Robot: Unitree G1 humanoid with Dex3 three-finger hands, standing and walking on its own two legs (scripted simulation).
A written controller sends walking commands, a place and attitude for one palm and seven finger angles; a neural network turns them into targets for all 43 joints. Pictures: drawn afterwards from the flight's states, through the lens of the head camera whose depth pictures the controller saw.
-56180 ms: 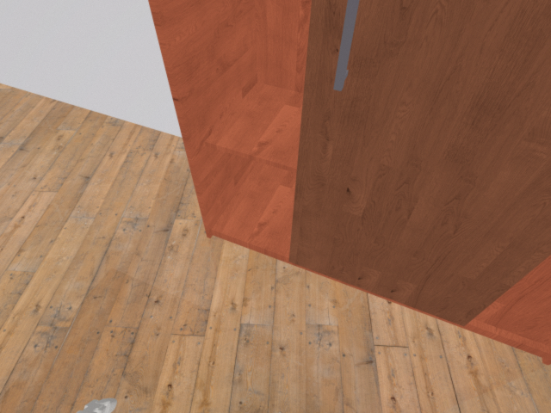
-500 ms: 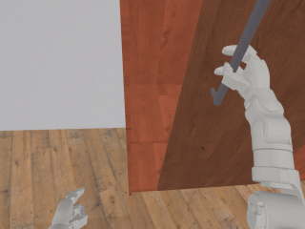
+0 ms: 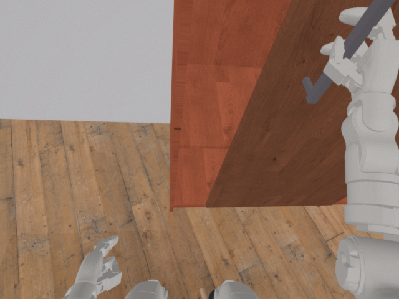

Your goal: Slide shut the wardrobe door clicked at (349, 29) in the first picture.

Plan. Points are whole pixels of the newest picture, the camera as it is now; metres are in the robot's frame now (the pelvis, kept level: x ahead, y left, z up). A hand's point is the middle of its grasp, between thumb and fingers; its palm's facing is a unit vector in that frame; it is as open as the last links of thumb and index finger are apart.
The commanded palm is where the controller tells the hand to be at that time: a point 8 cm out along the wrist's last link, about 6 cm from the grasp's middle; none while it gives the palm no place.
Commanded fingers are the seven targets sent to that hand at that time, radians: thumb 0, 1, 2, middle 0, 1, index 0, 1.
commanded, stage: step sideways, sliding the door along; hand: right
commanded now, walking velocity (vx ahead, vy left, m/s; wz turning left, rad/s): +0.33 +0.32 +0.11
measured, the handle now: (358, 20) +0.49 -0.20 +0.28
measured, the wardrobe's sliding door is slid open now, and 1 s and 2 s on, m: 0.16 0.07 0.00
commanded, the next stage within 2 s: none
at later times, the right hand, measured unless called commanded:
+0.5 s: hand (324, 56) +0.45 -0.16 +0.24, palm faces +0.31 +0.95 -0.05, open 5.8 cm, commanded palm +0.42 -0.14 +0.23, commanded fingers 0.00 -0.90 -0.90 0.45 1.40 0.45 1.40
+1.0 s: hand (272, 51) +0.46 -0.08 +0.23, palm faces +0.52 +0.85 -0.03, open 6.5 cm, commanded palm +0.41 -0.04 +0.23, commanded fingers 0.00 -0.90 -0.90 0.45 1.40 0.45 1.40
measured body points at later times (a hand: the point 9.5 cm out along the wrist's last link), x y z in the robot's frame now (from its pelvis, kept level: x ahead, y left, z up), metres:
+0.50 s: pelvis +0.03 +0.06 +0.02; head +0.13 +0.03 +0.45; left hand +0.23 +0.26 -0.09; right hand +0.43 -0.21 +0.24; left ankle +0.09 +0.25 -0.63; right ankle +0.02 -0.09 -0.72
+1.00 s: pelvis +0.10 +0.20 +0.01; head +0.21 +0.18 +0.45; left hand +0.34 +0.41 -0.09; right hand +0.42 -0.12 +0.24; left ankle +0.13 +0.33 -0.67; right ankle +0.09 +0.02 -0.72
